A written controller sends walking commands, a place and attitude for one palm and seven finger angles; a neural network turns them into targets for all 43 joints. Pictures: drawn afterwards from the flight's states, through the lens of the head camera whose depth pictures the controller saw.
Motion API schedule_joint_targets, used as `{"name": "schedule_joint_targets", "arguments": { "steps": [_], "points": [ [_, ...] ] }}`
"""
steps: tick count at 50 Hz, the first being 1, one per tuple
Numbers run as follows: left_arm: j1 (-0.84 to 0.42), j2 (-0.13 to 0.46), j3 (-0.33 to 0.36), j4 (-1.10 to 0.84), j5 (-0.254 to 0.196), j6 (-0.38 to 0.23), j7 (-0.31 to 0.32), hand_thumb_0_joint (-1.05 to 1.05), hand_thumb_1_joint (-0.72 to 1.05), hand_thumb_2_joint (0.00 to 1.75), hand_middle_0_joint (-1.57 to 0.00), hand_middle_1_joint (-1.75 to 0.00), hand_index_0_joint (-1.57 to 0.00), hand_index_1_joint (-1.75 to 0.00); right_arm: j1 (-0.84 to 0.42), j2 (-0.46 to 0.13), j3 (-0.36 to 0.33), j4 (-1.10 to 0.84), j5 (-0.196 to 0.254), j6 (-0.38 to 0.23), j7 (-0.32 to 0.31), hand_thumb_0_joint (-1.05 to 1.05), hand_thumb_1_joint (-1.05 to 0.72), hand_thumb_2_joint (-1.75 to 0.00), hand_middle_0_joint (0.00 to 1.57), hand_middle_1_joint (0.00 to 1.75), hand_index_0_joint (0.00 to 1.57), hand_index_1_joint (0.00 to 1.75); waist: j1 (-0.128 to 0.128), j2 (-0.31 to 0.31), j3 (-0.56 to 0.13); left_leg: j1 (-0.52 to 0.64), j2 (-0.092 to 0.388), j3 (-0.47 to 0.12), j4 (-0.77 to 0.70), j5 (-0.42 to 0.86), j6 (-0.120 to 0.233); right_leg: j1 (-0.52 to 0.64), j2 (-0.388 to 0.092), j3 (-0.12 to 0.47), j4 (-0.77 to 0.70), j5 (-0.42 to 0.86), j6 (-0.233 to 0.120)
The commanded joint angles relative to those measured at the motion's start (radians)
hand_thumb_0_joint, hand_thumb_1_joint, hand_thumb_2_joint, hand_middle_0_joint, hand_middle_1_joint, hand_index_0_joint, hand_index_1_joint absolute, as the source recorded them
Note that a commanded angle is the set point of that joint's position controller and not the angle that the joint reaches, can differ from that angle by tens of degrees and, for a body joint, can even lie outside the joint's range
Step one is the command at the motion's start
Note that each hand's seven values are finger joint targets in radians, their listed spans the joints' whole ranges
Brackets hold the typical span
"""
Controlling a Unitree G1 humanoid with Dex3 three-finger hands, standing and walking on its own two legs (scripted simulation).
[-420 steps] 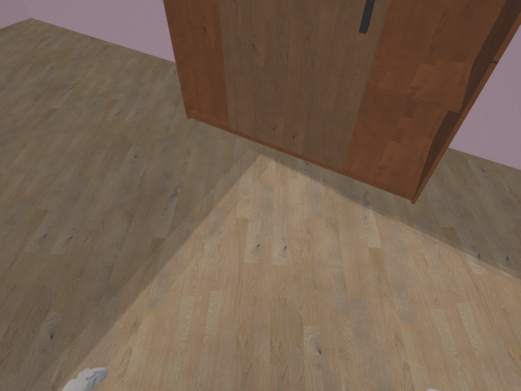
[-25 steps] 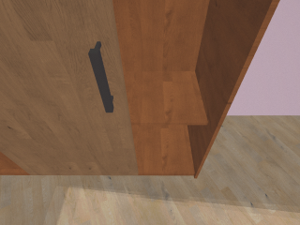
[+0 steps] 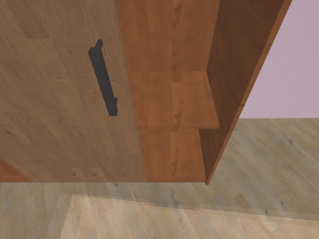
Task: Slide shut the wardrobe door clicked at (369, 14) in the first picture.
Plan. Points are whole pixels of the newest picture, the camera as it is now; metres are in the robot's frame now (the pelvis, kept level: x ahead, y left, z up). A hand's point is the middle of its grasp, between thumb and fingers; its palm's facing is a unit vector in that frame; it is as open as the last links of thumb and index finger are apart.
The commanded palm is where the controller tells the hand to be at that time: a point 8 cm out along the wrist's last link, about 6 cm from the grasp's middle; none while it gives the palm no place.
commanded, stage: raise the hand with hooked fingers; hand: left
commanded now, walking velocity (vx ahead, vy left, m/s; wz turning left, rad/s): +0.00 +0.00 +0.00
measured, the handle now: (107, 81) +0.51 +0.19 +0.12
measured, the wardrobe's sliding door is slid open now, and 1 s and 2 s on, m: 0.38 0.38 0.38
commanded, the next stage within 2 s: move the hooked fingers beside the handle in 2.00 s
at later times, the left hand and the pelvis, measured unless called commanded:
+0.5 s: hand (66, 236) +0.13 +0.21 +0.00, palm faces +0.22 -0.97 -0.09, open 9.6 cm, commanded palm +0.13 +0.26 +0.01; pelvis -0.05 +0.00 -0.07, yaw +4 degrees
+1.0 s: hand (55, 193) +0.20 +0.24 +0.05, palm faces +0.08 -0.99 -0.10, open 12.6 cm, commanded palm +0.17 +0.30 +0.08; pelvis -0.03 +0.01 -0.03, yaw +3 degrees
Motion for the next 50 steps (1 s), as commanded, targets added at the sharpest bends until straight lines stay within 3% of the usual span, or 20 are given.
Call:
{"name": "schedule_joint_targets", "arguments": {
  "steps": [1,2,3,7,10,12,15,17,20,22,24,26,28,30,32,35,40,43,46,50],
  "points": [
    [-0.206,-0.052,-0.062,-0.591,-0.078,-0.117,0.016,0.00,0.76,0.84,-0.21,-0.39,-0.21,-0.39,-0.130,-0.195,-0.058,-0.270,0.039,-0.198,-0.032,0.00,-0.90,-0.90,0.20,0.30,0.20,0.30,-0.081,-0.164,-0.054,-0.122,-0.009,-0.061,0.003,0.177,0.065,-0.062,-0.022,0.007,-0.037,0.118,0.045],
    [-0.178,0.030,0.017,-0.615,-0.061,-0.168,0.013,0.00,0.74,0.83,-0.21,-0.40,-0.21,-0.40,-0.109,-0.208,-0.074,-0.280,0.017,-0.224,-0.032,0.00,-0.90,-0.90,0.20,0.30,0.20,0.30,-0.071,-0.192,-0.121,-0.137,-0.022,-0.054,0.045,0.166,0.068,-0.093,-0.016,0.007,-0.016,0.090,0.051],
    [-0.172,0.045,0.033,-0.618,-0.046,-0.209,0.007,0.00,0.71,0.82,-0.21,-0.42,-0.21,-0.42,-0.110,-0.211,-0.083,-0.302,0.000,-0.244,-0.022,0.00,-0.90,-0.90,0.20,0.30,0.20,0.30,-0.072,-0.210,-0.141,-0.184,-0.033,-0.059,0.086,0.150,0.064,-0.133,-0.021,0.014,0.014,0.063,0.058],
    [0.182,-0.019,0.113,-0.465,-0.098,-0.392,-0.120,0.00,0.62,0.78,-0.22,-0.48,-0.22,-0.48,-0.165,-0.170,-0.112,-0.387,-0.018,-0.259,0.052,0.00,-0.90,-0.90,0.20,0.30,0.20,0.30,0.057,-0.247,-0.184,-0.414,-0.043,-0.061,0.234,0.124,0.018,-0.132,-0.056,0.059,0.181,0.159,0.054],
    [0.261,0.033,0.224,-0.450,-0.147,-0.580,-0.273,0.00,0.55,0.75,-0.22,-0.53,-0.22,-0.53,-0.191,-0.168,-0.128,-0.432,-0.012,-0.230,0.105,0.00,-0.90,-0.90,0.20,0.30,0.20,0.30,0.089,-0.152,-0.239,-0.532,-0.056,-0.045,0.353,0.141,-0.003,-0.135,-0.057,0.093,0.323,0.289,0.029],
    [0.226,0.110,0.250,-0.539,-0.106,-0.579,-0.303,0.00,0.50,0.73,-0.23,-0.55,-0.23,-0.55,-0.235,-0.182,-0.137,-0.495,-0.020,-0.199,0.114,0.00,-0.90,-0.90,0.20,0.30,0.20,0.30,0.103,0.001,-0.249,-0.558,-0.068,-0.009,0.374,0.112,0.011,-0.164,-0.052,0.103,0.343,0.223,0.012],
    [0.022,0.160,0.245,-0.763,-0.097,-0.506,-0.266,0.00,0.43,0.70,-0.23,-0.60,-0.23,-0.60,-0.253,-0.188,-0.128,-0.577,-0.014,-0.169,0.096,0.00,-0.90,-0.90,0.20,0.30,0.20,0.30,0.056,0.017,-0.223,-0.554,-0.070,-0.018,0.381,0.015,0.035,-0.251,-0.034,0.103,0.304,0.009,0.015],
    [-0.118,0.140,0.218,-0.863,-0.112,-0.521,-0.230,0.00,0.39,0.68,-0.24,-0.63,-0.24,-0.63,-0.235,-0.177,-0.112,-0.603,-0.009,-0.181,0.074,0.00,-0.90,-0.90,0.20,0.30,0.20,0.30,0.005,-0.010,-0.198,-0.566,-0.057,-0.047,0.406,-0.115,0.041,-0.340,-0.037,0.137,0.262,-0.232,0.033],
    [-0.344,0.154,0.186,-1.077,-0.144,-0.627,-0.211,0.00,0.32,0.65,-0.24,-0.68,-0.24,-0.68,-0.201,-0.179,-0.091,-0.563,-0.014,-0.228,0.039,0.00,-0.90,-0.90,0.20,0.30,0.20,0.30,-0.051,0.043,-0.299,-0.508,-0.044,-0.085,0.455,-0.081,0.047,-0.390,-0.012,0.114,0.299,-0.188,0.034],
    [-0.285,0.140,0.159,-1.016,-0.161,-0.660,-0.252,0.00,0.27,0.63,-0.25,-0.70,-0.25,-0.70,-0.162,-0.191,-0.085,-0.519,-0.010,-0.263,0.023,0.00,-0.90,-0.90,0.20,0.30,0.20,0.30,-0.064,0.018,-0.326,-0.495,-0.036,-0.100,0.467,-0.062,0.046,-0.382,-0.006,0.111,0.306,-0.148,0.033],
    [-0.302,0.155,0.133,-0.947,-0.164,-0.634,-0.307,0.00,0.22,0.61,-0.25,-0.74,-0.25,-0.74,-0.165,-0.204,-0.071,-0.500,0.000,-0.281,0.010,0.00,-0.90,-0.90,0.20,0.30,0.20,0.30,-0.078,0.002,-0.306,-0.505,-0.030,-0.110,0.459,-0.083,0.046,-0.374,-0.005,0.109,0.296,-0.159,0.036],
    [-0.281,0.175,0.139,-0.823,-0.165,-0.533,-0.356,0.00,0.18,0.59,-0.25,-0.76,-0.25,-0.76,-0.168,-0.210,-0.057,-0.490,0.020,-0.275,-0.002,0.00,-0.90,-0.90,0.20,0.30,0.20,0.30,-0.079,0.002,-0.243,-0.531,-0.031,-0.113,0.423,-0.154,0.042,-0.367,-0.008,0.114,0.249,-0.242,0.041],
    [-0.259,0.234,0.203,-0.743,-0.167,-0.396,-0.388,0.00,0.13,0.57,-0.25,-0.80,-0.25,-0.80,-0.189,-0.218,-0.048,-0.506,0.029,-0.255,-0.018,0.00,-0.90,-0.90,0.20,0.30,0.20,0.30,-0.044,-0.024,-0.231,-0.532,-0.037,-0.115,0.370,-0.182,0.039,-0.305,-0.022,0.121,0.200,-0.299,0.046],
    [-0.174,0.283,0.307,-0.688,-0.176,-0.269,-0.379,0.00,0.08,0.55,-0.26,-0.82,-0.26,-0.82,-0.208,-0.210,-0.046,-0.528,0.034,-0.231,-0.026,0.00,-0.90,-0.90,0.20,0.30,0.20,0.30,0.020,-0.040,-0.290,-0.495,-0.047,-0.108,0.327,-0.139,0.038,-0.207,-0.029,0.115,0.181,-0.282,0.048],
    [-0.166,0.282,0.358,-0.778,-0.209,-0.205,-0.349,0.00,0.04,0.53,-0.26,-0.86,-0.26,-0.86,-0.233,-0.185,-0.041,-0.554,0.029,-0.218,-0.027,0.00,-0.90,-0.90,0.20,0.30,0.20,0.30,0.055,-0.026,-0.341,-0.457,-0.055,-0.099,0.305,-0.068,0.032,-0.133,-0.039,0.113,0.172,-0.207,0.054],
    [-0.182,0.300,0.448,-0.856,-0.249,-0.222,-0.274,0.00,-0.03,0.50,-0.27,-0.90,-0.27,-0.90,-0.240,-0.170,-0.037,-0.544,0.020,-0.222,-0.025,0.00,-0.90,-0.90,0.20,0.30,0.20,0.30,0.074,-0.044,-0.328,-0.432,-0.051,-0.107,0.273,0.022,0.023,-0.084,-0.023,0.080,0.173,-0.094,0.047],
    [-0.222,0.237,0.347,-0.872,-0.214,-0.356,-0.262,0.00,-0.15,0.45,-0.27,-0.98,-0.27,-0.98,-0.187,-0.189,-0.048,-0.502,0.009,-0.255,0.003,0.00,-0.90,-0.90,0.20,0.30,0.20,0.30,0.015,-0.006,-0.223,-0.370,-0.040,-0.100,0.238,0.090,0.022,-0.146,0.001,0.038,0.179,0.038,0.041],
    [-0.250,0.243,0.301,-0.791,-0.201,-0.347,-0.321,0.00,-0.22,0.42,-0.28,-1.02,-0.28,-1.02,-0.168,-0.215,-0.051,-0.489,0.021,-0.265,0.000,0.00,-0.90,-0.90,0.20,0.30,0.20,0.30,-0.013,0.003,-0.168,-0.365,-0.039,-0.096,0.219,0.024,0.025,-0.170,-0.002,0.047,0.143,-0.025,0.044],
    [-0.296,0.302,0.336,-0.800,-0.213,-0.306,-0.367,0.00,-0.29,0.39,-0.29,-1.07,-0.29,-1.07,-0.167,-0.234,-0.054,-0.495,0.032,-0.266,-0.015,0.00,-0.90,-0.90,0.20,0.30,0.20,0.30,-0.005,0.011,-0.215,-0.314,-0.043,-0.096,0.199,0.028,0.033,-0.118,-0.005,0.051,0.115,-0.026,0.044],
    [-0.342,0.410,0.468,-0.857,-0.241,-0.292,-0.354,0.00,-0.38,0.35,-0.29,-1.12,-0.29,-1.12,-0.166,-0.232,-0.050,-0.490,0.023,-0.263,-0.027,0.00,-0.90,-0.90,0.20,0.30,0.20,0.30,0.034,0.045,-0.316,-0.231,-0.046,-0.100,0.174,0.182,0.030,-0.010,0.004,0.024,0.124,0.148,0.039]
  ]
}}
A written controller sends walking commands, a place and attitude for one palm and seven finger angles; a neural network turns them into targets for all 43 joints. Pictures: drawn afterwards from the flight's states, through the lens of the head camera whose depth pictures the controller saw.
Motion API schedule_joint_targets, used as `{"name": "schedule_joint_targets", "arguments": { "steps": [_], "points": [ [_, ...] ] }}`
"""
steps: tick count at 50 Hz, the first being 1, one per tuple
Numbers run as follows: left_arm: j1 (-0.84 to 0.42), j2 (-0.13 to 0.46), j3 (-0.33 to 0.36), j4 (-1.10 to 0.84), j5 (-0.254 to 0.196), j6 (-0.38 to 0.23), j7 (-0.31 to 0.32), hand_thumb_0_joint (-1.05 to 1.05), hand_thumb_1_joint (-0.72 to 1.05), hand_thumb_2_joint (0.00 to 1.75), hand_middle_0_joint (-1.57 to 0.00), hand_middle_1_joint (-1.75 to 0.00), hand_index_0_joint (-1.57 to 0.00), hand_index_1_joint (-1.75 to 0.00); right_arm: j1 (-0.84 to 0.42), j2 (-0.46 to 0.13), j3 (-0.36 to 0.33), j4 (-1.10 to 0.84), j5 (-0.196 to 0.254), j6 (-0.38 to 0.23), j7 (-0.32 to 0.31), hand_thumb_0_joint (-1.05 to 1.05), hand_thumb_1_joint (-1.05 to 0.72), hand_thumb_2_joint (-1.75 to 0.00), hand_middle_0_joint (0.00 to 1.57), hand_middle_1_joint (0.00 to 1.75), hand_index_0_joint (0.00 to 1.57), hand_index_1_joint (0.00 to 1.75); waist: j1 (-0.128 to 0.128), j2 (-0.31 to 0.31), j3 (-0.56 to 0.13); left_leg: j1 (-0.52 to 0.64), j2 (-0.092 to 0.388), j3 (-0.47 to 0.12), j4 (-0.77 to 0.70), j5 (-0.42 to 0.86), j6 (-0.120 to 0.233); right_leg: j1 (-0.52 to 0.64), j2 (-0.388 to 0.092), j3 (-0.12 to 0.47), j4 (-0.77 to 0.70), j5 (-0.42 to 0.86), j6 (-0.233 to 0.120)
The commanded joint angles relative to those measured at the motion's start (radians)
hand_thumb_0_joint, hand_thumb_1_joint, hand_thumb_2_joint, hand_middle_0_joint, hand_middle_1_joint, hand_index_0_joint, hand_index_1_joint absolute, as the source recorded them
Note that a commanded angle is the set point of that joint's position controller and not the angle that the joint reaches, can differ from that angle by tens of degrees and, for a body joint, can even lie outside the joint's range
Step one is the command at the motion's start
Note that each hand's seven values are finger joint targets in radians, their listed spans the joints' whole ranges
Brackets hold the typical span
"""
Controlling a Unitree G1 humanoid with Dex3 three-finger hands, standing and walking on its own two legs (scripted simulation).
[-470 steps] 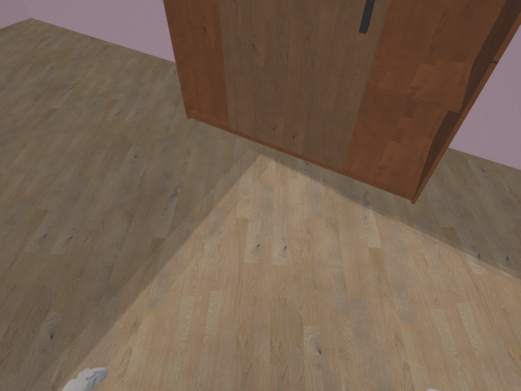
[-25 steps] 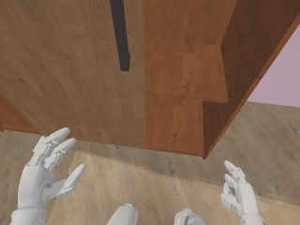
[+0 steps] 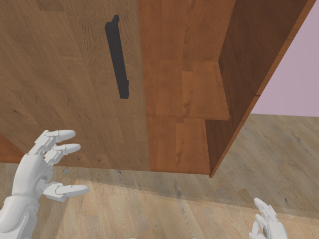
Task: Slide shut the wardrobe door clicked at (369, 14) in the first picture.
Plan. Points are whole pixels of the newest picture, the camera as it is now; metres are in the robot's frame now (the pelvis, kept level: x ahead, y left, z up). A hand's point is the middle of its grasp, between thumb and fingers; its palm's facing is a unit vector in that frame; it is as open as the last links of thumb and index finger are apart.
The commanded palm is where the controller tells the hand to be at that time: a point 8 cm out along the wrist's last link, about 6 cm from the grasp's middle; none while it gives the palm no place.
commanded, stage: raise the hand with hooked fingers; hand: left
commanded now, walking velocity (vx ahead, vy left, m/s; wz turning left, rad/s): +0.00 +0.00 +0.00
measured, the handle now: (120, 61) +0.54 +0.15 +0.15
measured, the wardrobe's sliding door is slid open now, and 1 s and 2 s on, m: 0.38 0.38 0.38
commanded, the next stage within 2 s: move the hooked fingers beside the handle in 1.00 s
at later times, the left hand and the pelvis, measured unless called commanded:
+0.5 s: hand (26, 126) +0.28 +0.28 +0.18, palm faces +0.12 -0.99 -0.07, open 14.0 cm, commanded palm +0.25 +0.32 +0.17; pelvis +0.01 +0.00 +0.03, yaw +0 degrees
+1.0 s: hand (30, 133) +0.27 +0.26 +0.17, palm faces +0.09 -0.99 -0.06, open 14.0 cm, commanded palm +0.24 +0.31 +0.17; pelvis +0.00 -0.01 +0.03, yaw +0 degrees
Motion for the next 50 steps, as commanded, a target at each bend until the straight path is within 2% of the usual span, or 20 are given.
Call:
{"name": "schedule_joint_targets", "arguments": {
  "steps": [1,2,4,8,11,13,15,18,20,25,27,29,34,35,38,40,41,43,47,50],
  "points": [
    [-0.173,0.238,0.189,-0.260,-0.047,-0.066,0.013,0.00,-0.41,0.34,-0.29,-1.14,-0.29,-1.14,-0.077,-0.097,-0.025,-0.157,-0.001,-0.062,-0.012,0.00,-0.90,-0.90,0.20,0.30,0.20,0.30,0.031,0.039,-0.257,0.093,-0.035,-0.043,-0.176,0.333,0.011,0.252,0.032,0.060,-0.135,0.276,0.025],
    [-0.184,0.247,0.209,-0.252,-0.054,-0.069,0.017,0.00,-0.43,0.33,-0.29,-1.15,-0.29,-1.15,-0.076,-0.098,-0.025,-0.149,-0.002,-0.060,-0.010,0.00,-0.90,-0.90,0.20,0.30,0.20,0.30,0.034,0.054,-0.252,0.104,-0.036,-0.040,-0.182,0.366,0.006,0.268,0.034,0.060,-0.139,0.318,0.023],
    [-0.208,0.233,0.196,-0.233,-0.057,-0.064,0.012,0.00,-0.48,0.31,-0.30,-1.18,-0.30,-1.18,-0.082,-0.096,-0.021,-0.144,0.000,-0.056,-0.005,0.00,-0.90,-0.90,0.20,0.30,0.20,0.30,0.030,0.077,-0.228,0.130,-0.035,-0.037,-0.198,0.406,0.001,0.271,0.039,0.051,-0.151,0.357,0.022],
    [-0.249,0.222,0.156,-0.114,-0.055,0.011,-0.040,0.00,-0.50,0.30,-0.30,-1.20,-0.30,-1.20,-0.092,-0.104,-0.012,-0.137,0.012,-0.041,-0.008,0.00,-0.90,-0.90,0.20,0.30,0.20,0.30,0.024,0.065,-0.155,0.143,-0.031,-0.027,-0.233,0.391,0.005,0.286,0.040,0.054,-0.196,0.369,0.021],
    [-0.304,0.240,0.150,-0.094,-0.057,0.084,-0.086,0.00,-0.50,0.30,-0.30,-1.20,-0.30,-1.20,-0.100,-0.107,-0.007,-0.148,0.020,-0.028,-0.018,0.00,-0.90,-0.90,0.20,0.30,0.20,0.30,0.026,0.044,-0.158,0.173,-0.030,-0.023,-0.253,0.410,0.011,0.318,0.039,0.053,-0.219,0.403,0.023],
    [-0.364,0.283,0.186,-0.087,-0.064,0.119,-0.101,0.00,-0.50,0.30,-0.30,-1.20,-0.30,-1.20,-0.110,-0.109,-0.002,-0.152,0.020,-0.017,-0.026,0.00,-0.90,-0.90,0.20,0.30,0.20,0.30,0.031,0.013,-0.165,0.185,-0.029,-0.029,-0.269,0.403,0.013,0.334,0.040,0.053,-0.234,0.400,0.024],
    [-0.437,0.327,0.232,-0.101,-0.071,0.126,-0.100,0.00,-0.50,0.30,-0.30,-1.20,-0.30,-1.20,-0.120,-0.108,0.002,-0.151,0.017,-0.012,-0.032,0.00,-0.90,-0.90,0.20,0.30,0.20,0.30,0.036,0.004,-0.179,0.207,-0.029,-0.030,-0.277,0.406,0.014,0.349,0.044,0.055,-0.248,0.395,0.023],
    [-0.504,0.344,0.262,-0.096,-0.076,0.114,-0.093,0.00,-0.50,0.30,-0.30,-1.20,-0.30,-1.20,-0.124,-0.098,0.008,-0.145,0.013,-0.010,-0.033,0.00,-0.90,-0.90,0.20,0.30,0.20,0.30,0.037,0.009,-0.202,0.238,-0.029,-0.034,-0.300,0.437,0.010,0.370,0.046,0.049,-0.263,0.418,0.022],
    [-0.531,0.371,0.281,-0.086,-0.072,0.108,-0.093,0.00,-0.50,0.30,-0.30,-1.20,-0.30,-1.20,-0.125,-0.100,0.010,-0.139,0.012,-0.009,-0.031,0.00,-0.90,-0.90,0.20,0.30,0.20,0.30,0.044,0.048,-0.212,0.255,-0.031,-0.027,-0.301,0.455,0.009,0.388,0.046,0.055,-0.270,0.434,0.018],
    [-0.568,0.373,0.252,0.014,-0.059,0.171,-0.124,0.00,-0.50,0.30,-0.30,-1.20,-0.30,-1.20,-0.139,-0.104,0.014,-0.143,0.026,0.011,-0.032,0.00,-0.90,-0.90,0.20,0.30,0.20,0.30,0.041,0.061,-0.162,0.240,-0.031,-0.019,-0.333,0.391,0.010,0.389,0.039,0.064,-0.306,0.380,0.015],
    [-0.534,0.333,0.214,0.034,-0.063,0.203,-0.142,0.00,-0.50,0.30,-0.30,-1.20,-0.30,-1.20,-0.138,-0.100,0.012,-0.153,0.033,0.017,-0.030,0.00,-0.90,-0.90,0.20,0.30,0.20,0.30,0.038,0.041,-0.155,0.239,-0.031,-0.021,-0.341,0.384,0.011,0.388,0.038,0.061,-0.310,0.381,0.017],
    [-0.521,0.336,0.215,0.029,-0.066,0.225,-0.151,0.00,-0.50,0.30,-0.30,-1.20,-0.30,-1.20,-0.141,-0.106,0.009,-0.166,0.034,0.024,-0.026,0.00,-0.90,-0.90,0.20,0.30,0.20,0.30,0.044,0.034,-0.169,0.240,-0.032,-0.025,-0.343,0.385,0.010,0.392,0.037,0.061,-0.308,0.382,0.016],
    [-0.538,0.388,0.290,-0.016,-0.074,0.199,-0.117,0.00,-0.50,0.30,-0.30,-1.20,-0.30,-1.20,-0.146,-0.107,0.003,-0.176,0.027,0.027,-0.022,0.00,-0.90,-0.90,0.20,0.30,0.20,0.30,0.053,-0.015,-0.186,0.226,-0.032,-0.027,-0.346,0.360,0.011,0.397,0.040,0.068,-0.311,0.341,0.018],
    [-0.547,0.408,0.309,-0.040,-0.072,0.183,-0.103,0.00,-0.50,0.30,-0.30,-1.20,-0.30,-1.20,-0.147,-0.110,0.003,-0.172,0.024,0.025,-0.021,0.00,-0.90,-0.90,0.20,0.30,0.20,0.30,0.057,-0.001,-0.191,0.229,-0.032,-0.023,-0.340,0.359,0.011,0.402,0.040,0.073,-0.311,0.334,0.016],
    [-0.564,0.379,0.288,-0.064,-0.058,0.148,-0.077,0.00,-0.50,0.30,-0.30,-1.20,-0.30,-1.20,-0.148,-0.098,0.006,-0.173,0.022,0.019,-0.021,0.00,-0.90,-0.90,0.20,0.30,0.20,0.30,0.050,0.059,-0.174,0.234,-0.035,-0.021,-0.357,0.330,0.007,0.391,0.042,0.072,-0.319,0.296,0.014],
    [-0.584,0.388,0.280,-0.111,-0.043,0.130,-0.068,0.00,-0.50,0.30,-0.30,-1.20,-0.30,-1.20,-0.148,-0.098,0.006,-0.170,0.017,0.013,-0.022,0.00,-0.90,-0.90,0.20,0.30,0.20,0.30,0.048,0.113,-0.206,0.262,-0.036,-0.013,-0.349,0.342,0.008,0.400,0.042,0.079,-0.319,0.307,0.011],
    [-0.584,0.375,0.264,-0.099,-0.040,0.133,-0.068,0.00,-0.50,0.30,-0.30,-1.20,-0.30,-1.20,-0.148,-0.094,0.008,-0.170,0.020,0.011,-0.024,0.00,-0.90,-0.90,0.20,0.30,0.20,0.30,0.044,0.117,-0.179,0.253,-0.034,-0.014,-0.356,0.328,0.008,0.392,0.040,0.079,-0.326,0.297,0.011],
    [-0.556,0.343,0.236,-0.064,-0.041,0.144,-0.077,0.00,-0.50,0.30,-0.30,-1.20,-0.30,-1.20,-0.145,-0.096,0.007,-0.164,0.025,0.010,-0.027,0.00,-0.90,-0.90,0.20,0.30,0.20,0.30,0.035,0.097,-0.147,0.245,-0.033,-0.015,-0.363,0.304,0.008,0.381,0.043,0.075,-0.335,0.281,0.013],
    [-0.545,0.353,0.240,-0.015,-0.049,0.187,-0.099,0.00,-0.50,0.30,-0.30,-1.20,-0.30,-1.20,-0.148,-0.103,0.006,-0.163,0.032,0.013,-0.033,0.00,-0.90,-0.90,0.20,0.30,0.20,0.30,0.034,0.036,-0.114,0.215,-0.033,-0.018,-0.366,0.257,0.011,0.373,0.038,0.083,-0.349,0.232,0.018],
    [-0.552,0.374,0.268,-0.017,-0.057,0.199,-0.098,0.00,-0.50,0.30,-0.30,-1.20,-0.30,-1.20,-0.153,-0.106,0.006,-0.162,0.028,0.014,-0.034,0.00,-0.90,-0.90,0.20,0.30,0.20,0.30,0.041,0.020,-0.141,0.221,-0.036,-0.016,-0.355,0.268,0.012,0.384,0.037,0.091,-0.348,0.237,0.019]
  ]
}}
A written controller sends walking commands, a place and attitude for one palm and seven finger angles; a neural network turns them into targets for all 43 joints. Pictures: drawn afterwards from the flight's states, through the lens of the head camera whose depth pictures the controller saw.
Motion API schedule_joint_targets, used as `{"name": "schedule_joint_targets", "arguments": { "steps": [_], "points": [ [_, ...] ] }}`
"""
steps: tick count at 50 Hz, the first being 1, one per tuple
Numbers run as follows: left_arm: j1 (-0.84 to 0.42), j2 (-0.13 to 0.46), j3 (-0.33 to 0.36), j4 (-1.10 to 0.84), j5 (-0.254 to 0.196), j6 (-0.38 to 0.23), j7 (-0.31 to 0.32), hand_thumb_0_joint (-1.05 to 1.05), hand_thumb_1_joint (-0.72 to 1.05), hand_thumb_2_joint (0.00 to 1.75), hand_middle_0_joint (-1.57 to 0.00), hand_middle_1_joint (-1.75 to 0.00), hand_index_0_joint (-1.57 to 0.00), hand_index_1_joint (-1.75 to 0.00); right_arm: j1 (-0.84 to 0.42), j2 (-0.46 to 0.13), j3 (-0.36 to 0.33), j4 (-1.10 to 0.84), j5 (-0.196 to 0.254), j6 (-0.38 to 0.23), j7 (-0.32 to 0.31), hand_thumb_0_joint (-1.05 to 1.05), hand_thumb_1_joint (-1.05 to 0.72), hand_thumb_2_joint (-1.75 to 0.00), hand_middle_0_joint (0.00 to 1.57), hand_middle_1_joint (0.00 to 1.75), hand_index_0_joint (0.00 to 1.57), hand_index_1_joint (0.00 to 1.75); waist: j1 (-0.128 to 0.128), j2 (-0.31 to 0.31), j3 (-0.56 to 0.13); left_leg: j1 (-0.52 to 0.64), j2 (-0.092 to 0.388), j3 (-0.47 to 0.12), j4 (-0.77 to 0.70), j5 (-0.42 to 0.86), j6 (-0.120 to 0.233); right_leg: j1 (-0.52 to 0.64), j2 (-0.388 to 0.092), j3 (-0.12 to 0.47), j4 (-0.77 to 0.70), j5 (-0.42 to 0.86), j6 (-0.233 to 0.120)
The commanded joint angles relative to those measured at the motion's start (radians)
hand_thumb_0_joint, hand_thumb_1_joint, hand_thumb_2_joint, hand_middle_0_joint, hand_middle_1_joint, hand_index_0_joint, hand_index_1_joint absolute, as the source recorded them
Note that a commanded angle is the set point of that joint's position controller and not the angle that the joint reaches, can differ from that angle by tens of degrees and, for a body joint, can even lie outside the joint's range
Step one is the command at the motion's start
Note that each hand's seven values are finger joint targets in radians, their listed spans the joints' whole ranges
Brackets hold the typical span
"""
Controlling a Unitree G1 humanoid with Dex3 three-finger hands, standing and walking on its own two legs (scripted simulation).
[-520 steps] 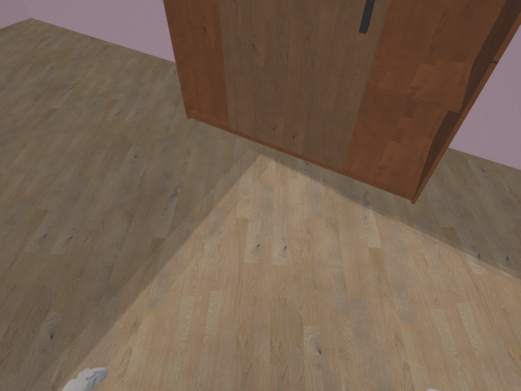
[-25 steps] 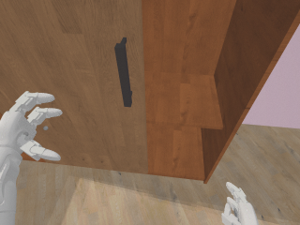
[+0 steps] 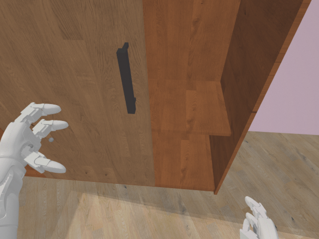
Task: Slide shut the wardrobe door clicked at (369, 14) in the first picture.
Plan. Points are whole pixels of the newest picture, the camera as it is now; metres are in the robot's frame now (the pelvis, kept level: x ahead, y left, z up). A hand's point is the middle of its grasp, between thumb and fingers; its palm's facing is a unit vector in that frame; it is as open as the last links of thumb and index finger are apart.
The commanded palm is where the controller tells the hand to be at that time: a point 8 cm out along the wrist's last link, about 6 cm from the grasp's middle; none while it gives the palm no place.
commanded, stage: move the hooked fingers beside the handle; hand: left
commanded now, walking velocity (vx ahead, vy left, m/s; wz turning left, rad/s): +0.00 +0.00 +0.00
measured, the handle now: (129, 80) +0.54 +0.16 +0.12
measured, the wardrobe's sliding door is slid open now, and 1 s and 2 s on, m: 0.38 0.38 0.38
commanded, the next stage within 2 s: none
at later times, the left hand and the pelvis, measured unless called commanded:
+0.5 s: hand (73, 118) +0.34 +0.25 +0.15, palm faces +0.06 -1.00 -0.04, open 14.0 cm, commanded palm +0.30 +0.30 +0.14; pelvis +0.00 +0.00 +0.00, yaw -1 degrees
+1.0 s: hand (87, 105) +0.40 +0.24 +0.14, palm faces +0.05 -1.00 -0.01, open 14.0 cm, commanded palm +0.37 +0.29 +0.14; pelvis +0.01 +0.01 +0.00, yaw -1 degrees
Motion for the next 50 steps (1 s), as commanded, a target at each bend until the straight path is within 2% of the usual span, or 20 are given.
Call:
{"name": "schedule_joint_targets", "arguments": {
  "steps": [1,3,5,6,8,12,16,20,22,26,28,31,33,36,37,39,41,44,48,50],
  "points": [
    [-0.250,0.261,0.104,-0.190,-0.028,-0.047,0.004,0.00,-0.50,0.30,-0.30,-1.20,-0.30,-1.20,-0.122,-0.130,-0.048,-0.160,0.005,-0.059,-0.009,0.00,-0.90,-0.90,0.20,0.30,0.20,0.30,0.002,-0.004,-0.156,-0.054,-0.041,-0.027,-0.091,0.137,0.019,0.118,0.011,0.083,-0.079,0.102,0.026],
    [-0.255,0.259,0.107,-0.200,-0.031,-0.058,0.006,0.00,-0.50,0.30,-0.30,-1.20,-0.30,-1.20,-0.122,-0.130,-0.049,-0.162,0.002,-0.061,-0.010,0.00,-0.90,-0.90,0.20,0.30,0.20,0.30,0.001,-0.015,-0.176,-0.045,-0.043,-0.029,-0.089,0.142,0.020,0.124,0.013,0.084,-0.077,0.109,0.027],
    [-0.263,0.265,0.109,-0.208,-0.026,-0.069,0.012,0.00,-0.50,0.30,-0.30,-1.20,-0.30,-1.20,-0.121,-0.130,-0.047,-0.160,0.000,-0.064,-0.008,0.00,-0.90,-0.90,0.20,0.30,0.20,0.30,0.002,0.014,-0.171,-0.040,-0.043,-0.025,-0.085,0.139,0.019,0.116,0.016,0.085,-0.077,0.098,0.025],
    [-0.298,0.230,0.067,-0.195,-0.026,-0.074,0.011,0.00,-0.50,0.30,-0.30,-1.20,-0.30,-1.20,-0.122,-0.124,-0.043,-0.157,0.003,-0.066,-0.010,0.00,-0.90,-0.90,0.20,0.30,0.20,0.30,-0.011,-0.001,-0.143,-0.051,-0.043,-0.028,-0.090,0.120,0.019,0.099,0.014,0.086,-0.084,0.080,0.027],
    [-0.379,0.243,0.059,-0.137,-0.015,-0.078,0.020,0.00,-0.50,0.30,-0.30,-1.20,-0.30,-1.20,-0.115,-0.132,-0.044,-0.138,0.005,-0.064,-0.016,0.00,-0.90,-0.90,0.20,0.30,0.20,0.30,-0.029,0.006,-0.111,-0.068,-0.042,-0.031,-0.092,0.067,0.017,0.065,0.013,0.095,-0.101,0.012,0.029],
    [-0.508,0.242,0.019,-0.070,0.012,-0.086,0.030,0.00,-0.50,0.30,-0.30,-1.20,-0.30,-1.20,-0.115,-0.132,-0.043,-0.124,0.008,-0.065,-0.023,0.00,-0.90,-0.90,0.20,0.30,0.20,0.30,-0.048,0.006,-0.119,-0.074,-0.045,-0.031,-0.085,0.019,0.020,0.047,0.003,0.112,-0.117,-0.069,0.030],
    [-0.584,0.251,0.002,-0.069,0.031,-0.109,0.041,0.00,-0.50,0.30,-0.30,-1.20,-0.30,-1.20,-0.108,-0.131,-0.045,-0.123,0.004,-0.069,-0.022,0.00,-0.90,-0.90,0.20,0.30,0.20,0.30,-0.042,0.051,-0.214,-0.044,-0.046,-0.034,-0.076,0.069,0.019,0.086,0.001,0.110,-0.092,0.006,0.024],
    [-0.529,0.307,0.075,0.026,0.034,-0.111,0.050,0.00,-0.50,0.30,-0.30,-1.20,-0.30,-1.20,-0.088,-0.140,-0.048,-0.120,-0.006,-0.059,-0.015,0.00,-0.90,-0.90,0.20,0.30,0.20,0.30,-0.015,-0.022,-0.252,-0.075,-0.048,-0.031,-0.069,0.130,0.021,0.141,0.003,0.105,-0.060,0.103,0.023],
    [-0.483,0.305,0.090,0.035,0.034,-0.100,0.050,0.00,-0.50,0.30,-0.30,-1.20,-0.30,-1.20,-0.085,-0.135,-0.050,-0.134,-0.005,-0.049,-0.007,0.00,-0.90,-0.90,0.20,0.30,0.20,0.30,0.004,-0.008,-0.271,-0.079,-0.048,-0.026,-0.073,0.172,0.020,0.163,0.001,0.096,-0.038,0.175,0.019],
    [-0.476,0.259,0.054,0.031,0.033,-0.073,0.052,0.00,-0.50,0.30,-0.30,-1.20,-0.30,-1.20,-0.075,-0.135,-0.057,-0.148,-0.001,-0.032,0.005,0.00,-0.90,-0.90,0.20,0.30,0.20,0.30,-0.004,0.006,-0.255,-0.075,-0.044,-0.014,-0.065,0.220,0.018,0.138,0.004,0.088,-0.025,0.250,0.019],
    [-0.484,0.271,0.067,0.054,0.037,-0.060,0.058,0.00,-0.50,0.30,-0.30,-1.20,-0.30,-1.20,-0.058,-0.142,-0.062,-0.148,-0.002,-0.021,0.005,0.00,-0.90,-0.90,0.20,0.30,0.20,0.30,-0.014,-0.038,-0.242,-0.087,-0.042,-0.013,-0.062,0.216,0.020,0.123,0.008,0.086,-0.024,0.249,0.023],
    [-0.562,0.289,0.071,0.055,0.043,-0.064,0.064,0.00,-0.50,0.30,-0.30,-1.20,-0.30,-1.20,-0.043,-0.148,-0.069,-0.138,-0.002,-0.004,0.003,0.00,-0.90,-0.90,0.20,0.30,0.20,0.30,-0.034,-0.050,-0.247,-0.089,-0.040,-0.007,-0.050,0.216,0.022,0.112,0.006,0.097,-0.025,0.254,0.027],
    [-0.634,0.281,0.048,0.051,0.047,-0.081,0.062,0.00,-0.50,0.30,-0.30,-1.20,-0.30,-1.20,-0.037,-0.148,-0.069,-0.133,-0.001,0.001,0.000,0.00,-0.90,-0.90,0.20,0.30,0.20,0.30,-0.050,-0.019,-0.243,-0.076,-0.040,-0.009,-0.045,0.206,0.022,0.085,0.010,0.101,-0.030,0.235,0.025],
    [-0.743,0.242,-0.016,-0.013,0.062,-0.126,0.067,0.00,-0.50,0.30,-0.30,-1.20,-0.30,-1.20,-0.027,-0.141,-0.072,-0.127,-0.003,0.000,-0.002,0.00,-0.90,-0.90,0.20,0.30,0.20,0.30,-0.066,0.062,-0.309,-0.013,-0.040,-0.015,-0.044,0.244,0.018,0.080,0.017,0.092,-0.027,0.249,0.018],
    [-0.732,0.242,-0.014,-0.007,0.064,-0.136,0.070,0.00,-0.50,0.30,-0.30,-1.20,-0.30,-1.20,-0.024,-0.140,-0.072,-0.125,-0.006,-0.001,-0.003,0.00,-0.90,-0.90,0.20,0.30,0.20,0.30,-0.060,0.081,-0.320,0.004,-0.039,-0.019,-0.043,0.262,0.017,0.080,0.019,0.090,-0.025,0.261,0.015],
    [-0.717,0.229,-0.027,0.023,0.068,-0.144,0.071,0.00,-0.50,0.30,-0.30,-1.20,-0.30,-1.20,-0.012,-0.140,-0.072,-0.115,-0.005,0.003,-0.004,0.00,-0.90,-0.90,0.20,0.30,0.20,0.30,-0.063,0.064,-0.327,0.010,-0.039,-0.020,-0.040,0.287,0.016,0.082,0.022,0.081,-0.018,0.286,0.016],
    [-0.717,0.235,-0.020,0.105,0.070,-0.127,0.077,0.00,-0.50,0.30,-0.30,-1.20,-0.30,-1.20,-0.002,-0.146,-0.072,-0.101,-0.004,0.012,-0.004,0.00,-0.90,-0.90,0.20,0.30,0.20,0.30,-0.068,0.011,-0.289,-0.024,-0.035,-0.023,-0.046,0.262,0.017,0.066,0.020,0.077,-0.025,0.267,0.018],
    [-0.694,0.261,0.011,0.199,0.075,-0.086,0.086,0.00,-0.50,0.30,-0.30,-1.20,-0.30,-1.20,-0.002,-0.151,-0.071,-0.102,-0.001,0.032,-0.002,0.00,-0.90,-0.90,0.20,0.30,0.20,0.30,-0.052,-0.031,-0.270,-0.070,-0.038,-0.023,-0.057,0.226,0.018,0.072,0.013,0.075,-0.024,0.241,0.018],
    [-0.720,0.244,-0.004,0.148,0.091,-0.089,0.110,0.00,-0.50,0.30,-0.30,-1.20,-0.30,-1.20,0.001,-0.141,-0.074,-0.125,-0.006,0.048,0.012,0.00,-0.90,-0.90,0.20,0.30,0.20,0.30,-0.034,0.030,-0.349,-0.024,-0.036,-0.023,-0.051,0.345,0.010,0.106,0.015,0.072,-0.003,0.331,0.011],
    [-0.774,0.215,-0.038,0.128,0.098,-0.110,0.124,0.00,-0.50,0.30,-0.30,-1.20,-0.30,-1.20,0.009,-0.138,-0.075,-0.120,-0.009,0.054,0.016,0.00,-0.90,-0.90,0.20,0.30,0.20,0.30,-0.052,0.024,-0.353,0.002,-0.030,-0.022,-0.040,0.388,0.009,0.089,0.022,0.070,-0.005,0.354,0.013]
  ]
}}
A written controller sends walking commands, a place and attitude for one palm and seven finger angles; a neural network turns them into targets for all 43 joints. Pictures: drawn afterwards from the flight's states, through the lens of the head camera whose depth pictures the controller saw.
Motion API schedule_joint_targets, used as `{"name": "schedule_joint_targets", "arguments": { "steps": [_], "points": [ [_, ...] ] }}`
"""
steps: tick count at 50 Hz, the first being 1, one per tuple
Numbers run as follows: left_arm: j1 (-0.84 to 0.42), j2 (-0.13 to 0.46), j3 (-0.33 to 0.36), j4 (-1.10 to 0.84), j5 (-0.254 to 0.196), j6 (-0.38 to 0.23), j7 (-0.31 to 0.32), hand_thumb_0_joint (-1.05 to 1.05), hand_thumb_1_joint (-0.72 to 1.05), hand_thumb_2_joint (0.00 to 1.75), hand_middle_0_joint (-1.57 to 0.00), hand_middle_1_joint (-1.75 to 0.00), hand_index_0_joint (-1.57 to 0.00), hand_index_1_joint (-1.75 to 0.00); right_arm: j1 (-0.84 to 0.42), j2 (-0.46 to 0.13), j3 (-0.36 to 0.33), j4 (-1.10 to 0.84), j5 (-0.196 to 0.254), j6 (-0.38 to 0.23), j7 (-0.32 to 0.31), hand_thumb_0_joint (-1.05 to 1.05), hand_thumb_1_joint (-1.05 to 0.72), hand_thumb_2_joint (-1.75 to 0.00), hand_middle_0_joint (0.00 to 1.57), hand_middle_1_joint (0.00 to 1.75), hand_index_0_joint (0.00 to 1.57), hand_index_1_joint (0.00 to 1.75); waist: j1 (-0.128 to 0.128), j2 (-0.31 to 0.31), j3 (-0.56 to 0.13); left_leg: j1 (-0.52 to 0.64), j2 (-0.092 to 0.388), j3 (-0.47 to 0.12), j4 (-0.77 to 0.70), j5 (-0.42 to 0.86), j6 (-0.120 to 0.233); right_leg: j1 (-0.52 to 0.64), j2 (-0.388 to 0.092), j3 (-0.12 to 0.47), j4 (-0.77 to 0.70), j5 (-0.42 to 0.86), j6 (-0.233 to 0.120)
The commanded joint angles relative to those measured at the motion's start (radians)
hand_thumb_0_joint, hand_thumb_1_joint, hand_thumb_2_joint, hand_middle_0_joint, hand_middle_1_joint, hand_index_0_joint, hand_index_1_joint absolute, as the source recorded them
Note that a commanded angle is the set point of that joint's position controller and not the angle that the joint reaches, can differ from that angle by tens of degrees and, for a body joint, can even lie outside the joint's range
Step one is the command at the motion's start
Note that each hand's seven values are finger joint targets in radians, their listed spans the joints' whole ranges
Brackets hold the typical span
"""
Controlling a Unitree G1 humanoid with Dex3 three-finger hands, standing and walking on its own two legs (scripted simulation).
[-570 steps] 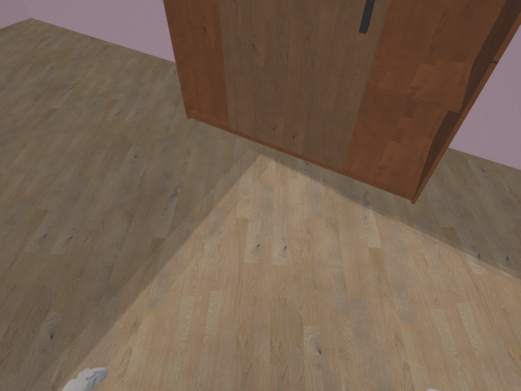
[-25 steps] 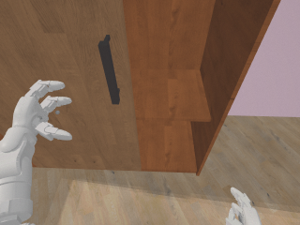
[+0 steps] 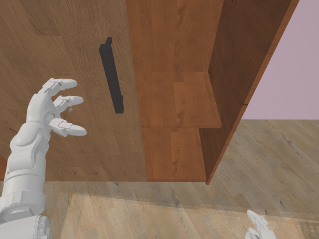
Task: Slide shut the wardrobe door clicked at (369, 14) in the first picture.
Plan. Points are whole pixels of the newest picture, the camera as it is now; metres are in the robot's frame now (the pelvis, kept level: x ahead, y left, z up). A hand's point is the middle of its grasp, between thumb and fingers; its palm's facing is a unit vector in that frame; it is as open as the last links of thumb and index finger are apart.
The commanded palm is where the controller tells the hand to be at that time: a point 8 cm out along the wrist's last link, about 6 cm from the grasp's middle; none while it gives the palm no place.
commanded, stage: move the hooked fingers beside the handle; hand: left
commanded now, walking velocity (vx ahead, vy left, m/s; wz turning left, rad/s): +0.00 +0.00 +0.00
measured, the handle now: (114, 78) +0.52 +0.16 +0.12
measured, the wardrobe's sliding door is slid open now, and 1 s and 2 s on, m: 0.38 0.38 0.38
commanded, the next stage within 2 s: feel for the door with the fingertips in 1.50 s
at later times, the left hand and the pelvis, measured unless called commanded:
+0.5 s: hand (84, 93) +0.44 +0.21 +0.14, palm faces +0.06 -1.00 -0.01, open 14.0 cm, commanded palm +0.41 +0.27 +0.13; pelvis -0.01 +0.00 +0.00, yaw +0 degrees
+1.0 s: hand (92, 88) +0.47 +0.21 +0.12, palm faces +0.08 -1.00 -0.03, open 14.0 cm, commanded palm +0.44 +0.26 +0.13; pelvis +0.00 +0.00 -0.01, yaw -2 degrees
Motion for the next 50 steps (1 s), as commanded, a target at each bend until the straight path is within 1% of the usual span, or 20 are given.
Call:
{"name": "schedule_joint_targets", "arguments": {
  "steps": [1,3,6,10,12,13,19,22,23,29,31,34,38,39,41,42,43,46,48,50],
  "points": [
    [-0.387,0.223,0.040,-0.263,-0.005,-0.102,0.033,0.00,-0.50,0.30,-0.30,-1.20,-0.30,-1.20,-0.021,-0.140,-0.057,-0.129,-0.001,-0.032,0.002,0.00,-0.90,-0.90,0.20,0.30,0.20,0.30,0.008,0.040,-0.308,0.087,-0.019,-0.049,-0.053,0.402,-0.007,0.176,0.029,0.042,-0.024,0.354,-0.001],
    [-0.421,0.194,0.012,-0.244,-0.002,-0.116,0.042,0.00,-0.50,0.30,-0.30,-1.20,-0.30,-1.20,-0.017,-0.141,-0.057,-0.122,-0.001,-0.029,0.005,0.00,-0.90,-0.90,0.20,0.30,0.20,0.30,-0.005,0.015,-0.283,0.082,-0.018,-0.051,-0.056,0.368,-0.007,0.153,0.033,0.040,-0.028,0.326,0.000],
    [-0.459,0.242,0.051,-0.147,0.009,-0.112,0.057,0.00,-0.50,0.30,-0.30,-1.20,-0.30,-1.20,-0.005,-0.150,-0.057,-0.100,-0.002,-0.012,0.000,0.00,-0.90,-0.90,0.20,0.30,0.20,0.30,-0.012,-0.028,-0.250,0.040,-0.019,-0.050,-0.066,0.300,-0.001,0.141,0.030,0.042,-0.037,0.280,0.001],
    [-0.519,0.232,0.019,-0.105,0.037,-0.111,0.062,0.00,-0.50,0.30,-0.30,-1.20,-0.30,-1.20,0.005,-0.147,-0.057,-0.095,-0.005,0.003,0.003,0.00,-0.90,-0.90,0.20,0.30,0.20,0.30,-0.016,0.031,-0.286,0.053,-0.025,-0.043,-0.055,0.310,-0.001,0.141,0.027,0.049,-0.033,0.286,-0.003],
    [-0.589,0.260,0.030,-0.077,0.041,-0.126,0.065,0.00,-0.50,0.30,-0.30,-1.20,-0.30,-1.20,0.020,-0.147,-0.057,-0.085,-0.008,0.006,0.003,0.00,-0.90,-0.90,0.20,0.30,0.20,0.30,-0.029,0.045,-0.290,0.044,-0.025,-0.047,-0.052,0.298,-0.002,0.139,0.026,0.052,-0.034,0.281,-0.004],
    [-0.601,0.240,0.011,-0.085,0.041,-0.138,0.063,0.00,-0.50,0.30,-0.30,-1.20,-0.30,-1.20,0.023,-0.144,-0.057,-0.087,-0.008,0.006,0.004,0.00,-0.90,-0.90,0.20,0.30,0.20,0.30,-0.029,0.048,-0.306,0.053,-0.026,-0.048,-0.049,0.310,-0.003,0.139,0.028,0.050,-0.028,0.291,-0.005],
    [-0.660,0.256,0.023,0.028,0.033,-0.185,0.053,0.00,-0.50,0.30,-0.30,-1.20,-0.30,-1.20,0.058,-0.153,-0.063,-0.068,-0.010,0.008,0.011,0.00,-0.90,-0.90,0.20,0.30,0.20,0.30,-0.040,-0.009,-0.332,0.031,-0.025,-0.051,-0.035,0.300,0.002,0.134,0.032,0.054,-0.017,0.301,-0.002],
    [-0.675,0.290,0.040,0.134,0.051,-0.178,0.054,0.00,-0.50,0.30,-0.30,-1.20,-0.30,-1.20,0.081,-0.161,-0.064,-0.056,-0.010,0.019,0.015,0.00,-0.90,-0.90,0.20,0.30,0.20,0.30,-0.045,-0.006,-0.302,-0.020,-0.028,-0.045,-0.032,0.269,0.004,0.118,0.026,0.057,-0.014,0.284,-0.001],
    [-0.696,0.265,0.011,0.153,0.056,-0.176,0.052,0.00,-0.50,0.30,-0.30,-1.20,-0.30,-1.20,0.082,-0.159,-0.061,-0.057,-0.009,0.021,0.018,0.00,-0.90,-0.90,0.20,0.30,0.20,0.30,-0.051,0.014,-0.285,-0.026,-0.028,-0.043,-0.032,0.256,0.003,0.099,0.025,0.058,-0.015,0.271,-0.001],
    [-0.818,0.327,0.041,0.200,0.071,-0.242,0.060,0.00,-0.50,0.30,-0.30,-1.20,-0.30,-1.20,0.127,-0.166,-0.069,-0.048,-0.017,0.028,0.024,0.00,-0.90,-0.90,0.20,0.30,0.20,0.30,-0.064,-0.001,-0.350,-0.043,-0.027,-0.046,-0.005,0.249,0.007,0.097,0.030,0.071,0.003,0.269,0.001],
    [-0.878,0.303,0.012,0.191,0.073,-0.273,0.061,0.00,-0.50,0.30,-0.30,-1.20,-0.30,-1.20,0.140,-0.164,-0.069,-0.043,-0.019,0.026,0.027,0.00,-0.90,-0.90,0.20,0.30,0.20,0.30,-0.077,0.036,-0.378,-0.021,-0.026,-0.050,0.002,0.268,0.006,0.083,0.032,0.071,0.010,0.279,0.001],
    [-0.935,0.325,0.021,0.249,0.088,-0.295,0.067,0.00,-0.50,0.30,-0.30,-1.20,-0.30,-1.20,0.166,-0.170,-0.071,-0.023,-0.022,0.027,0.030,0.00,-0.90,-0.90,0.20,0.30,0.20,0.30,-0.092,0.049,-0.376,-0.028,-0.026,-0.054,0.012,0.253,0.005,0.049,0.034,0.070,0.015,0.262,0.002],
    [-0.849,0.352,0.058,0.355,0.103,-0.277,0.073,0.00,-0.50,0.30,-0.30,-1.20,-0.30,-1.20,0.190,-0.175,-0.073,-0.026,-0.024,0.040,0.035,0.00,-0.90,-0.90,0.20,0.30,0.20,0.30,-0.072,0.007,-0.389,-0.081,-0.026,-0.045,0.014,0.255,0.008,0.077,0.031,0.071,0.026,0.280,0.004],
    [-0.861,0.334,0.036,0.351,0.106,-0.275,0.071,0.00,-0.50,0.30,-0.30,-1.20,-0.30,-1.20,0.191,-0.174,-0.072,-0.028,-0.025,0.044,0.037,0.00,-0.90,-0.90,0.20,0.30,0.20,0.30,-0.080,0.021,-0.391,-0.079,-0.026,-0.042,0.015,0.257,0.008,0.074,0.031,0.071,0.028,0.288,0.004],
    [-0.829,0.357,0.062,0.343,0.107,-0.279,0.071,0.00,-0.50,0.30,-0.30,-1.20,-0.30,-1.20,0.202,-0.177,-0.074,-0.036,-0.028,0.049,0.041,0.00,-0.90,-0.90,0.20,0.30,0.20,0.30,-0.067,0.012,-0.418,-0.081,-0.025,-0.039,0.022,0.299,0.010,0.096,0.031,0.072,0.036,0.330,0.004],
    [-0.809,0.410,0.110,0.335,0.105,-0.283,0.072,0.00,-0.50,0.30,-0.30,-1.20,-0.30,-1.20,0.206,-0.181,-0.078,-0.040,-0.030,0.052,0.040,0.00,-0.90,-0.90,0.20,0.30,0.20,0.30,-0.056,-0.006,-0.437,-0.090,-0.022,-0.035,0.026,0.306,0.012,0.125,0.031,0.080,0.040,0.353,0.006],
    [-0.790,0.423,0.119,0.326,0.104,-0.285,0.068,0.00,-0.50,0.30,-0.30,-1.20,-0.30,-1.20,0.204,-0.181,-0.076,-0.049,-0.029,0.056,0.041,0.00,-0.90,-0.90,0.20,0.30,0.20,0.30,-0.050,-0.018,-0.444,-0.105,-0.024,-0.029,0.027,0.310,0.014,0.148,0.031,0.086,0.043,0.371,0.007],
    [-0.797,0.429,0.118,0.302,0.101,-0.300,0.063,0.00,-0.50,0.30,-0.30,-1.20,-0.30,-1.20,0.195,-0.178,-0.074,-0.058,-0.025,0.066,0.040,0.00,-0.90,-0.90,0.20,0.30,0.20,0.30,-0.056,-0.005,-0.400,-0.131,-0.023,-0.022,0.024,0.275,0.016,0.137,0.032,0.089,0.040,0.353,0.009],
    [-0.799,0.439,0.123,0.260,0.101,-0.312,0.058,0.00,-0.50,0.30,-0.30,-1.20,-0.30,-1.20,0.193,-0.179,-0.079,-0.063,-0.023,0.066,0.040,0.00,-0.90,-0.90,0.20,0.30,0.20,0.30,-0.059,0.011,-0.414,-0.112,-0.020,-0.023,0.027,0.272,0.018,0.131,0.034,0.091,0.040,0.345,0.008],
    [-0.823,0.403,0.087,0.205,0.098,-0.322,0.050,0.00,-0.50,0.30,-0.30,-1.20,-0.30,-1.20,0.189,-0.175,-0.081,-0.065,-0.022,0.068,0.038,0.00,-0.90,-0.90,0.20,0.30,0.20,0.30,-0.067,0.059,-0.433,-0.059,-0.019,-0.026,0.032,0.306,0.017,0.106,0.040,0.085,0.040,0.351,0.004]
  ]
}}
